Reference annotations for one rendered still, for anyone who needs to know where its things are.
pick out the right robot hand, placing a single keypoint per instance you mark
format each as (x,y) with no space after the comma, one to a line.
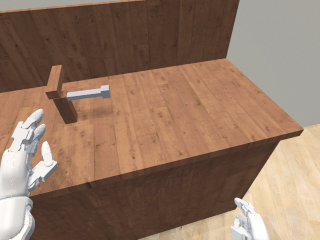
(251,228)

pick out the left robot hand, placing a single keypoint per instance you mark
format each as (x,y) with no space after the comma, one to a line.
(16,165)

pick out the tap lever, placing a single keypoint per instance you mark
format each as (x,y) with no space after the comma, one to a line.
(103,91)

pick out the left robot forearm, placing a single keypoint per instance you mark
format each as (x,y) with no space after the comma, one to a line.
(16,221)

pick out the counter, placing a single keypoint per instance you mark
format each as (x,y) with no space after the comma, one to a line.
(182,135)

